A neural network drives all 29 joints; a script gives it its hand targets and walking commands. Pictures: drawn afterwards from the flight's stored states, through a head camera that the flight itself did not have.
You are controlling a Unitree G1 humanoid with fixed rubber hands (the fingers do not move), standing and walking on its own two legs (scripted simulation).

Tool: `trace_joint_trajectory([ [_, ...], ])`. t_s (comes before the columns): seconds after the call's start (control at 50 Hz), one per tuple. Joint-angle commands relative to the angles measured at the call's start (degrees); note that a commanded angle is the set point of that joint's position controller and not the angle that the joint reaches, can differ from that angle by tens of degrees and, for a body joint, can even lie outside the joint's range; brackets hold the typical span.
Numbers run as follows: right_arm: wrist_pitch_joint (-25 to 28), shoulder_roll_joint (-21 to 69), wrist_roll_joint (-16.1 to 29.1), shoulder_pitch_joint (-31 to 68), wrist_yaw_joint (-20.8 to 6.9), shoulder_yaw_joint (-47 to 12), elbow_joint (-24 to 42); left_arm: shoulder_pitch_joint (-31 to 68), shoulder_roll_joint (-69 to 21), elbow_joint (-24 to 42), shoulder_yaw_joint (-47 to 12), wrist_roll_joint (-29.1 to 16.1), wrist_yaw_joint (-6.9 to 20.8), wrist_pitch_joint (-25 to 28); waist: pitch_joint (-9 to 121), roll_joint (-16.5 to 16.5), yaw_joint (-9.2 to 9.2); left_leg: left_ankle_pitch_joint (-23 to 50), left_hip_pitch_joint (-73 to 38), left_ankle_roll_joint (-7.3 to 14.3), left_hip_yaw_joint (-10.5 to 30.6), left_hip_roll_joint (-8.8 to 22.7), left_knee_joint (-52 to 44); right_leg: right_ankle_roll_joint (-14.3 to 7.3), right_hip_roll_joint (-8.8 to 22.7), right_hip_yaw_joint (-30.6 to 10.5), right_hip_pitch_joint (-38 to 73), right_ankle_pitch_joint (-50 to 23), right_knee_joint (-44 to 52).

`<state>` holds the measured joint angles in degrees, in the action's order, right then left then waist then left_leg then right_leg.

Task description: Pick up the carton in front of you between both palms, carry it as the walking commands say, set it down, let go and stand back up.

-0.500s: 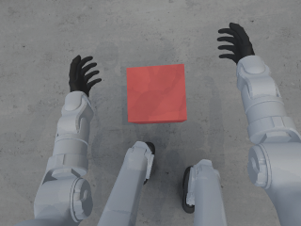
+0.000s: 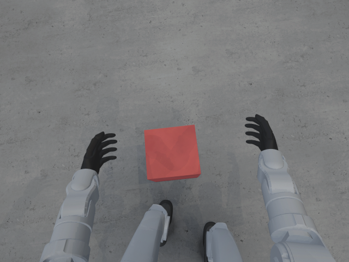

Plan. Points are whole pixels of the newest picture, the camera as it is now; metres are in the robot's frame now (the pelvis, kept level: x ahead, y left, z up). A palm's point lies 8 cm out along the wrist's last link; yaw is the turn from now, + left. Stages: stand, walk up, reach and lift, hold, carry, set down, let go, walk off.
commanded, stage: let go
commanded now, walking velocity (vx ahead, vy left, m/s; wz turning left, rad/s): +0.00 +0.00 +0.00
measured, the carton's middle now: (173, 156) +0.41 +0.11 -0.57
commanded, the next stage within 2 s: stand in 1.04 s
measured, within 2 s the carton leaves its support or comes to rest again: neither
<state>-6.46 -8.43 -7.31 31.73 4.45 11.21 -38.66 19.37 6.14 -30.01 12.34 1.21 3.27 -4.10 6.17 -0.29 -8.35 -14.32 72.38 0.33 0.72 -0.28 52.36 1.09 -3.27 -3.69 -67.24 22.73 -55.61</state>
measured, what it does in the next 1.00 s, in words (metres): rises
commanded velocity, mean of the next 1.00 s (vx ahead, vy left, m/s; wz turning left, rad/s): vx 0.00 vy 0.00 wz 0.00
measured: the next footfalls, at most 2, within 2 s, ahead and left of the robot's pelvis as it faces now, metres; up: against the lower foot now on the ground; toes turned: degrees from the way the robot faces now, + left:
none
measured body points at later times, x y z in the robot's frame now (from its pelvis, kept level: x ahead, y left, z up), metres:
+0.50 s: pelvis +0.07 -0.01 +0.07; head +0.14 -0.01 +0.52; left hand +0.22 +0.24 +0.00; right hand +0.29 -0.22 -0.02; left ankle +0.07 +0.11 -0.66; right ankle +0.01 -0.13 -0.66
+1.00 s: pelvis +0.06 -0.02 +0.08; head +0.06 -0.01 +0.53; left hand +0.22 +0.23 +0.00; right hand +0.24 -0.24 +0.00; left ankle +0.07 +0.11 -0.66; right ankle +0.01 -0.13 -0.66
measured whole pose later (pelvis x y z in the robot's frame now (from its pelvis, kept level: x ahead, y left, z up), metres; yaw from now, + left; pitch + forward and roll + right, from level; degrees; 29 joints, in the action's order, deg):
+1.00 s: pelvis +0.06 -0.02 +0.08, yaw +3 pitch -4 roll +1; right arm -5.5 -11.8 0.6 -12.4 -1.4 1.0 -26.7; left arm -12.3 13.5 -22.3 1.8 0.8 1.1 -12.5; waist -4.1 -1.4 0.0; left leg -13.2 10.7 -0.6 2.9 -1.4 27.6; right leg -1.0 -1.3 -2.1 -3.7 20.1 -27.6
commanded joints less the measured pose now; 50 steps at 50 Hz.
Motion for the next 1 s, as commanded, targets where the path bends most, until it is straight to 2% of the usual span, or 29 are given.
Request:
trace_joint_trajectory([
  [0.0,2.4,-2.5,0.8,3.3,1.8,-0.4,10.8,-2.2,8.2,7.2,-1.8,-0.5,1.8,1.8,33.5,-2.7,-0.72,14.8,-42.4,-1.4,-1.6,-1.6,-5.3,1.0,-1.3,2.9,15.6,-7.2,11.9],
  [0.08,3.9,-2.6,2.4,-6.3,1.3,-1.7,11.5,-11.2,8.8,7.9,-5.6,-1.8,2.8,2.3,25.9,-1.0,0.08,13.7,-50.4,-1.4,-0.4,-0.8,-10.0,0.2,-1.0,3.5,18.5,-4.3,16.2],
  [0.22,6.6,-4.5,3.5,-21.9,-1.2,-2.9,11.1,-25.4,9.1,13.3,-10.0,-2.9,1.6,3.4,18.1,1.6,1.93,23.3,-64.9,-2.0,1.3,-0.5,-15.7,-1.2,-0.7,3.5,26.3,-7.6,22.0],
  [0.34,7.6,-5.2,4.3,-30.9,-2.5,-4.0,11.6,-29.8,10.2,14.5,-10.4,-3.4,0.8,3.7,9.5,0.2,4.50,25.5,-69.4,-2.2,1.3,-1.0,-19.9,-1.1,0.3,3.0,36.3,-13.0,27.7],
  [0.48,6.6,-6.7,5.6,-39.3,-4.8,-5.7,14.8,-32.3,11.4,11.8,-9.6,-3.0,0.6,3.0,3.8,-2.4,7.14,26.6,-72.4,-2.1,1.0,-2.0,-24.5,0.3,1.6,2.0,48.0,-23.7,32.6],
  [0.58,4.8,-7.4,7.2,-42.2,-6.7,-7.5,17.3,-33.5,11.7,10.4,-8.8,-1.7,0.3,1.5,-0.1,-1.1,7.09,24.5,-73.2,-1.8,0.7,-2.9,-26.8,0.3,2.1,1.5,51.9,-26.7,34.7],
  [0.72,2.2,-7.7,7.9,-41.9,-8.0,-8.3,19.5,-32.0,12.6,10.0,-7.8,-0.3,0.5,-0.9,-5.8,-0.9,6.99,16.4,-73.1,-1.2,-0.8,-3.5,-27.7,0.3,2.8,1.0,52.9,-23.0,36.5],
  [0.74,3.5,-7.3,8.8,-44.7,-6.9,-8.8,15.6,-30.4,14.3,12.5,-7.6,0.9,-0.9,-3.9,-3.3,0.3,7.46,14.8,-70.6,-1.7,-1.4,-4.7,-25.5,0.3,3.5,-0.1,55.6,-28.8,34.4],
  [0.76,3.8,-7.8,8.8,-44.0,-6.3,-8.8,16.6,-31.1,13.8,11.9,-8.3,0.4,-1.4,-4.7,-3.8,-1.8,7.76,13.7,-69.6,-1.5,-1.1,-4.5,-25.4,0.7,3.3,0.2,55.8,-30.7,33.5],
  [0.86,3.0,-8.3,8.4,-41.7,-5.6,-8.9,17.7,-29.8,13.4,12.3,-8.7,-0.2,-2.1,-6.4,-7.0,-3.1,7.78,10.5,-69.0,-1.0,-1.1,-4.4,-25.2,0.7,3.4,0.5,54.1,-25.0,34.2],
  [0.98,1.2,-8.8,7.7,-42.3,-5.8,-8.3,17.0,-28.8,12.9,13.6,-8.9,-0.4,-2.4,-8.3,-8.7,-1.9,8.72,9.9,-71.3,-1.0,-0.6,-3.9,-25.9,-0.1,2.8,1.5,52.4,-19.3,35.0],
])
